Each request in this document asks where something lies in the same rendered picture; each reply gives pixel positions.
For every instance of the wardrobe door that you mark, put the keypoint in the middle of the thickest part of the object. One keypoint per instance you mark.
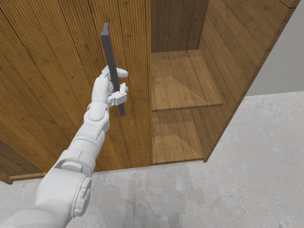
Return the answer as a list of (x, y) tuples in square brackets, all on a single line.
[(51, 53), (14, 164)]

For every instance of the handle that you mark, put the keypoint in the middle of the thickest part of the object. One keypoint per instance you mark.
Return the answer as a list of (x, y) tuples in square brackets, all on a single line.
[(109, 55)]

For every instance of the left robot hand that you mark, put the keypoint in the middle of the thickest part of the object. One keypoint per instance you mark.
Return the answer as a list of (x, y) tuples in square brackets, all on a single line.
[(103, 88)]

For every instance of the robot left upper arm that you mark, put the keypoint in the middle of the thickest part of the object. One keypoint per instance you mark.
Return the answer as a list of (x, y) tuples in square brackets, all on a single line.
[(63, 196)]

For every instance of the robot left forearm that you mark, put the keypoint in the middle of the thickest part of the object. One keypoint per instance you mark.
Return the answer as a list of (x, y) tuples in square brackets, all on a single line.
[(85, 147)]

